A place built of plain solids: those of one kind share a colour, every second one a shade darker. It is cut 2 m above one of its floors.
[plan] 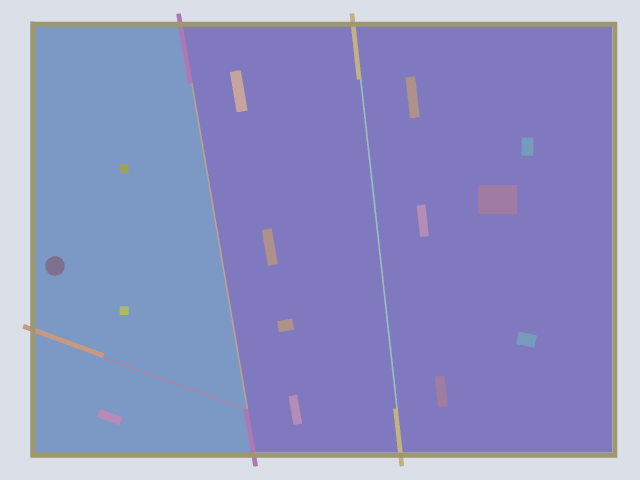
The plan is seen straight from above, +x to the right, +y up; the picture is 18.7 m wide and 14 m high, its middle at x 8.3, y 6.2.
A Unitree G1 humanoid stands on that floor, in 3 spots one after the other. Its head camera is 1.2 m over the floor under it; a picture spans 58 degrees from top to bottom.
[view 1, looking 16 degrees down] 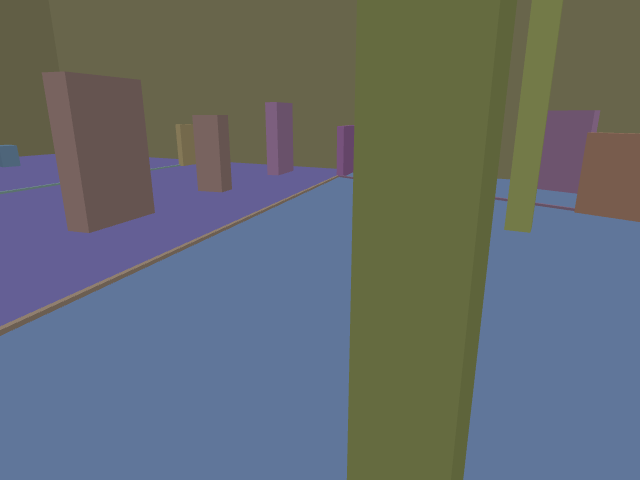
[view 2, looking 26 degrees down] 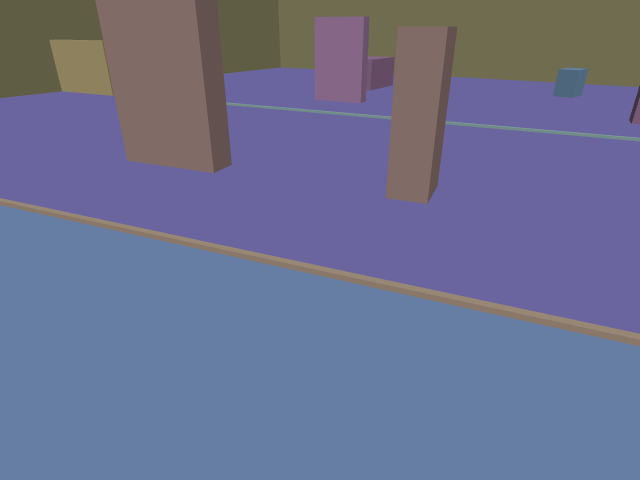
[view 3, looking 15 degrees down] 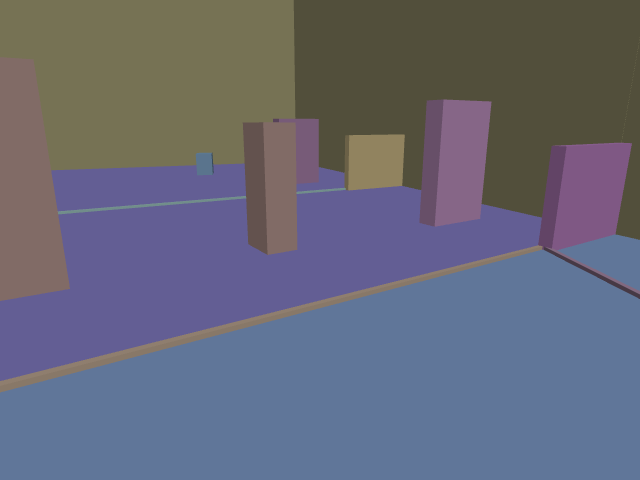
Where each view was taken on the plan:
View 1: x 2.35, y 9.27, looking -62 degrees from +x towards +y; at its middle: deck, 4.35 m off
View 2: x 4.07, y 2.52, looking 33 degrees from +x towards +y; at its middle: piece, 2.74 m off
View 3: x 3.23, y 4.91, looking -23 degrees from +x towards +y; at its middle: piece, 4.64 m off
